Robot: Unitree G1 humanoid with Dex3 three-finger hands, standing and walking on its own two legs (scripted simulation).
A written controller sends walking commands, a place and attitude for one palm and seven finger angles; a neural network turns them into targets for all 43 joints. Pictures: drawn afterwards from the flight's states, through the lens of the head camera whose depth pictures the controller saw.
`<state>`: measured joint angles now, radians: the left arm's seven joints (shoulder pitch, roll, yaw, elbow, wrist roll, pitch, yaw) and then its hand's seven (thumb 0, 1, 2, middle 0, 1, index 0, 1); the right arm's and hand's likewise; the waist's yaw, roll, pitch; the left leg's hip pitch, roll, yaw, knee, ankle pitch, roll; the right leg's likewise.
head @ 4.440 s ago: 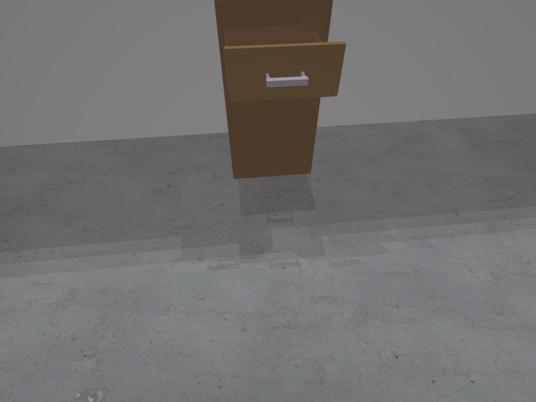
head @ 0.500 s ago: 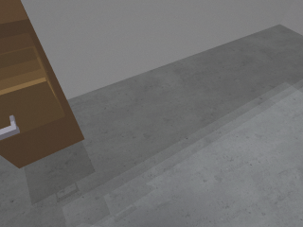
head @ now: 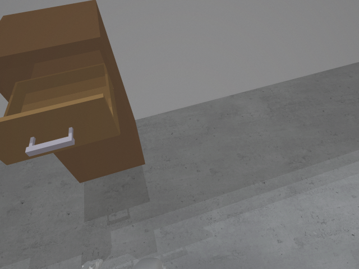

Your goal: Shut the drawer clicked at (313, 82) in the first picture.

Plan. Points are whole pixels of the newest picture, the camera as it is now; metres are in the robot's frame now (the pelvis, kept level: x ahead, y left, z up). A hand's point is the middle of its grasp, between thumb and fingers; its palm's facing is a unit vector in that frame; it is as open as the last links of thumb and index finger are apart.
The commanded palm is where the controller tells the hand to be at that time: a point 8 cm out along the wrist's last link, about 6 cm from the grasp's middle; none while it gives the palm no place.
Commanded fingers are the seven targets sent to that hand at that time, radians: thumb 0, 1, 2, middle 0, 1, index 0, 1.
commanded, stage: turn to face it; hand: left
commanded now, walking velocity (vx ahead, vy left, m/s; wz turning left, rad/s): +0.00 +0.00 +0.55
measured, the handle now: (51, 140) +0.48 +0.43 -0.03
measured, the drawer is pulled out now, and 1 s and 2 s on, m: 0.30 0.30 0.30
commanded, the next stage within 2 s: take the last steps up to it in 0.54 s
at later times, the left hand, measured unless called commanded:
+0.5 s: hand out of the picture -0.01 +0.27 -0.17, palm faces +0.29 -0.93 -0.24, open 7.4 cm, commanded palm none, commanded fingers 0.00 0.90 0.90 -0.20 -0.30 -0.20 -0.30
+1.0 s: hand out of the picture -0.07 +0.18 -0.15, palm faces +0.41 -0.89 -0.22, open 7.3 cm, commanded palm none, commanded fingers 0.00 0.90 0.90 -0.20 -0.30 -0.20 -0.30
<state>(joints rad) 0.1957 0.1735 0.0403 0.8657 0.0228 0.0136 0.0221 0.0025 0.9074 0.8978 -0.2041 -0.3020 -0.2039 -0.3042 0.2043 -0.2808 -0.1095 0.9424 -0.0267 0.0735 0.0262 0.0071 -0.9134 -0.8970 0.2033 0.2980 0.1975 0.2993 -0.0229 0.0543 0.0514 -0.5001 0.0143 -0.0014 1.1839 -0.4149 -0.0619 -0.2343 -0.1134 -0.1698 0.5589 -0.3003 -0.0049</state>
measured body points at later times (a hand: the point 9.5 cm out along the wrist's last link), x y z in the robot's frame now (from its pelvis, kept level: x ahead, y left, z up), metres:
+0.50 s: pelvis -0.01 +0.05 +0.00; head +0.01 +0.08 +0.45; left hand -0.03 +0.32 -0.15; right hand +0.14 -0.16 -0.12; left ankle -0.02 +0.13 -0.74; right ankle +0.01 -0.10 -0.66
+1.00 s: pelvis +0.01 +0.03 +0.01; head +0.01 -0.01 +0.46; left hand -0.09 +0.22 -0.13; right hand +0.09 -0.21 -0.15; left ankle -0.03 +0.19 -0.65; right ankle +0.02 -0.08 -0.74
